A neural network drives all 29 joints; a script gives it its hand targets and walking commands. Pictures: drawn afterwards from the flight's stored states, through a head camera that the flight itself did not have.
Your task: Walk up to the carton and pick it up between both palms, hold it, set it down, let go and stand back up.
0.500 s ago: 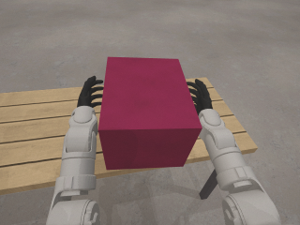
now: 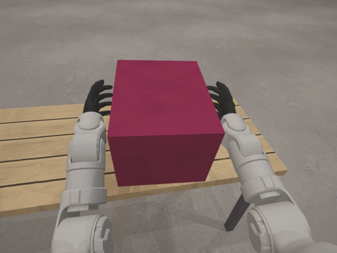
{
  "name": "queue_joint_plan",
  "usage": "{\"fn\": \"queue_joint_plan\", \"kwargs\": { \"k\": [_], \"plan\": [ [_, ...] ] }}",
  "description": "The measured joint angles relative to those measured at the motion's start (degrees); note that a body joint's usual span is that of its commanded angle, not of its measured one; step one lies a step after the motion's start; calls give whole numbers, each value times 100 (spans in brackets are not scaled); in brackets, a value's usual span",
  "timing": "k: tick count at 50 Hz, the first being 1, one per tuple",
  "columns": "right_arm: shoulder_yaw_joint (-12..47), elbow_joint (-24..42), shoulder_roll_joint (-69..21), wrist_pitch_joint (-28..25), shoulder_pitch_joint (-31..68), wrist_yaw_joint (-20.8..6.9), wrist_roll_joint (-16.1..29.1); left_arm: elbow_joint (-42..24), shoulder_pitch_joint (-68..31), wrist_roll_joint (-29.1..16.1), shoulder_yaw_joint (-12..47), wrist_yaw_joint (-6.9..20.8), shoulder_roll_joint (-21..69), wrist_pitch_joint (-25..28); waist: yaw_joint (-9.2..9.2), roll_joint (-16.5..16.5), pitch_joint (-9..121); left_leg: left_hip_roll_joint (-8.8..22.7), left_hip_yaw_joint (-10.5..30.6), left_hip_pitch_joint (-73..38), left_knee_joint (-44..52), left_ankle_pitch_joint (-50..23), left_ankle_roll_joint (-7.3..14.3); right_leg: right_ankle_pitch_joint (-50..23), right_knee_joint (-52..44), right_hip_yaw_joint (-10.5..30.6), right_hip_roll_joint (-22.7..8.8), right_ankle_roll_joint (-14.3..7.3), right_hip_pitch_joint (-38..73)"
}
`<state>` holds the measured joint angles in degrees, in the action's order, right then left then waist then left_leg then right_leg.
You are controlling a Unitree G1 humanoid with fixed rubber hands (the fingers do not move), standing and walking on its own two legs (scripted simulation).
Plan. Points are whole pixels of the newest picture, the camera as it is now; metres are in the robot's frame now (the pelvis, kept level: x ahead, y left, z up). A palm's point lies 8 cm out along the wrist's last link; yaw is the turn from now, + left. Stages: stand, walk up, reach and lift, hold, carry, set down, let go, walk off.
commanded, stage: hold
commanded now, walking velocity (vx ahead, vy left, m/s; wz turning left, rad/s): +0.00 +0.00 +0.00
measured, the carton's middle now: (160, 119) +0.40 +0.01 +0.13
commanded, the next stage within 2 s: none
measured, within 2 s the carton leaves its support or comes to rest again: neither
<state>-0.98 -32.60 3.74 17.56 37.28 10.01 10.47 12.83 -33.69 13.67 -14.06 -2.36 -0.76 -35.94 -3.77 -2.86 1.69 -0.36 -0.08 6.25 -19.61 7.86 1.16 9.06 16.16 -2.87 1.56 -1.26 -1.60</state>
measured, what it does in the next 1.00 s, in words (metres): stands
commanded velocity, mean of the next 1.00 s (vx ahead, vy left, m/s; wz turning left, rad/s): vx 0.00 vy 0.00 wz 0.00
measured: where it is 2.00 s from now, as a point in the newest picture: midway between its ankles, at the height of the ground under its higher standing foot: outside the picture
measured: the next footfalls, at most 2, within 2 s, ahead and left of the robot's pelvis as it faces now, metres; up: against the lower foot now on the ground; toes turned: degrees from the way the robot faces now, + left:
none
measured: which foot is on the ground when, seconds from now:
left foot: down 0.00-1.00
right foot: down 0.00-1.00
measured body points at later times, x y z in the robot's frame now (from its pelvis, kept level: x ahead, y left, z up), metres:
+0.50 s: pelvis +0.01 +0.00 +0.00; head -0.04 +0.03 +0.45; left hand +0.38 +0.16 +0.18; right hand +0.38 -0.16 +0.17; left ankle +0.04 +0.10 -0.75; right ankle +0.00 -0.10 -0.75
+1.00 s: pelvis +0.01 +0.00 +0.00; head -0.04 +0.02 +0.45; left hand +0.37 +0.17 +0.18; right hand +0.38 -0.14 +0.17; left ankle +0.04 +0.10 -0.75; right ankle +0.01 -0.10 -0.75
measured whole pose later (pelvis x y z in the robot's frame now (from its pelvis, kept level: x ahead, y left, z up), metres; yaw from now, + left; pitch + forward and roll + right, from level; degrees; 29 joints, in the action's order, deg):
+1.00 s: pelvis +0.01 +0.00 +0.00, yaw +0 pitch -6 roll -1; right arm 1.5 -26.9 3.8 19.9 34.3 11.4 12.1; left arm 6.0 -29.5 14.2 -13.8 -0.4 -0.4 -38.8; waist -4.1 -2.7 0.6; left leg -0.5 0.7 4.7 -19.6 8.5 0.9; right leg 9.6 15.7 -3.1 1.6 -1.4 0.3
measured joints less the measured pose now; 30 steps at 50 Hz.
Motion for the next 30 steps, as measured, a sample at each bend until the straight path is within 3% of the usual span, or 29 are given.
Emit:
{"fn": "queue_joint_plan", "kwargs": {
  "k": [6, 19, 30],
  "plan": [
    [-409, -364, -186, -47, 208, -166, -328, 371, -280, 57, -96, 36, -42, -6, -1, -76, 39, -34, 3, 48, 63, -56, 0, 42, 99, -9, -35, -13, -119],
    [109, 203, 43, 1, -171, -5, 127, -345, 208, 77, 62, 17, 64, -135, -101, -19, -90, 0, 1, -119, 8, 67, -11, 54, -30, 14, 4, -2, 125],
    [109, 445, 42, 133, -208, 40, 153, -547, 203, 22, 74, 20, 46, -279, -56, 7, -41, 8, 4, -83, 7, 80, -28, 85, 11, 22, 15, -21, 65]
  ]
}}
